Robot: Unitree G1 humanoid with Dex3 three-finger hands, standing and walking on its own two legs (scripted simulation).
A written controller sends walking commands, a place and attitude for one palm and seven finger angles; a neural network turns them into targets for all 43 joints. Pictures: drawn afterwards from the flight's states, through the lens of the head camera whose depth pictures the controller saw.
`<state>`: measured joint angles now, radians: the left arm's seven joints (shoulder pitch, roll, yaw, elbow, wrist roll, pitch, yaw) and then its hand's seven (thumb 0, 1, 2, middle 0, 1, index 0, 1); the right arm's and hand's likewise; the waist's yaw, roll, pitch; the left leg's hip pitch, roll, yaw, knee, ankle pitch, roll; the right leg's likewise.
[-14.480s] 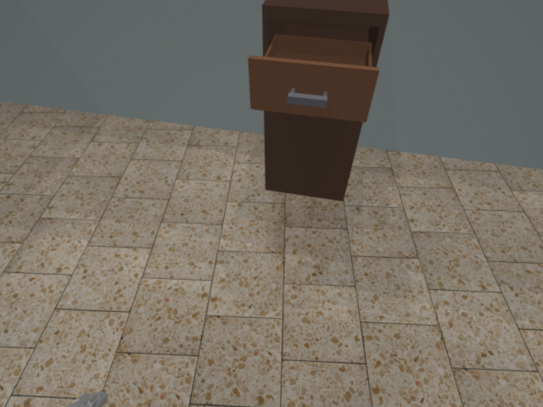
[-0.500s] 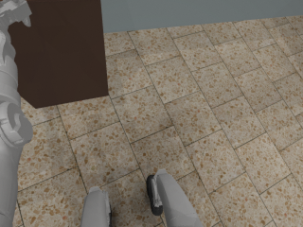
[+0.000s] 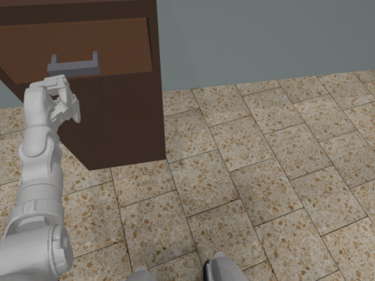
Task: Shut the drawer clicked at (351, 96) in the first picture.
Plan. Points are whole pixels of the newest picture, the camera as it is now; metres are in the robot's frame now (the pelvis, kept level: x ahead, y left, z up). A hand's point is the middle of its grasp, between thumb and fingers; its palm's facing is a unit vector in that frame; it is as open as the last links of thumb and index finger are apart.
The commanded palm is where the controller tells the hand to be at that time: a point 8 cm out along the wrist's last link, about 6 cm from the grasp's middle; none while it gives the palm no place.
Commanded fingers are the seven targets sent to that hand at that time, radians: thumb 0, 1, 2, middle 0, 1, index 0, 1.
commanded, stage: draw the hand back to the body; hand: left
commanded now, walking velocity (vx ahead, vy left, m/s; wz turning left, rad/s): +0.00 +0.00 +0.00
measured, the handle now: (75, 62) +0.61 +0.24 +0.03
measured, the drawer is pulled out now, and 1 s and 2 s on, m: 0.00 0.00 0.00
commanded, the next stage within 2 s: step back with the hand held close in 1.12 s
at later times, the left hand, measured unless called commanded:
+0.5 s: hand (12, 170) +0.30 +0.23 +0.14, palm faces +0.29 -0.92 -0.25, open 3.3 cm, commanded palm +0.25 +0.27 +0.16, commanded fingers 0.00 0.90 0.90 -1.40 -1.60 -1.40 -1.60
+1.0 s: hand out of the picture +0.16 +0.24 +0.22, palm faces +0.46 -0.78 -0.43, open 3.3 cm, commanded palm +0.12 +0.28 +0.23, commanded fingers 0.00 0.90 0.90 -1.40 -1.60 -1.40 -1.60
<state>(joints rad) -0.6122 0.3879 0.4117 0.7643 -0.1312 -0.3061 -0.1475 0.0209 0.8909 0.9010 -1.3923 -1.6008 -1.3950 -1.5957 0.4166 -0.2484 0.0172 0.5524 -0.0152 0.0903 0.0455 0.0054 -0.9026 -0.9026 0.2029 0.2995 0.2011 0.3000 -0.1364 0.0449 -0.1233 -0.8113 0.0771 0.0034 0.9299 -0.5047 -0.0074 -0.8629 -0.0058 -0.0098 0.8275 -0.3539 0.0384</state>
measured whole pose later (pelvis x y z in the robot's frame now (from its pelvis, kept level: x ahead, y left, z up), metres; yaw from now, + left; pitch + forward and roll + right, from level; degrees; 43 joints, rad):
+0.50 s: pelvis +0.00 +0.00 +0.04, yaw +3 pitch +3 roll -1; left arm -0.02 0.29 0.17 0.12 -0.06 -0.08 0.05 0.02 0.89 0.90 -1.40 -1.60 -1.40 -1.60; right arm 0.18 -0.23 0.05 0.56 0.02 0.01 -0.07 0.01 -0.90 -0.90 0.20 0.30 0.20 0.30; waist 0.02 0.05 -0.03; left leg -0.24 0.03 0.00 0.57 -0.37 0.00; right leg -0.30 -0.05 -0.02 0.53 -0.27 0.04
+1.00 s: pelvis +0.00 -0.01 +0.05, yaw +3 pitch -4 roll -1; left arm 0.53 0.33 0.31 -0.48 -0.04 -0.10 0.09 0.02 0.89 0.90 -1.40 -1.60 -1.40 -1.60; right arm 0.22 -0.23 0.03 0.63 -0.02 -0.12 -0.08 0.01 -0.90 -0.90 0.20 0.30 0.20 0.30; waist 0.08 0.09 0.01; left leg -0.04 0.04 0.00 0.43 -0.31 -0.02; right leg -0.11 -0.03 -0.04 0.40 -0.22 0.03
